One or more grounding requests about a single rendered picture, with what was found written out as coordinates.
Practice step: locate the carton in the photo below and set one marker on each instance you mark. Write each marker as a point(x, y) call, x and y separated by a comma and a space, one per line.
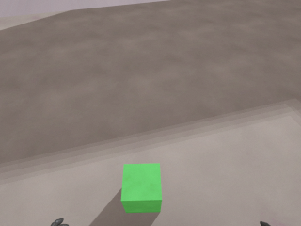
point(141, 190)

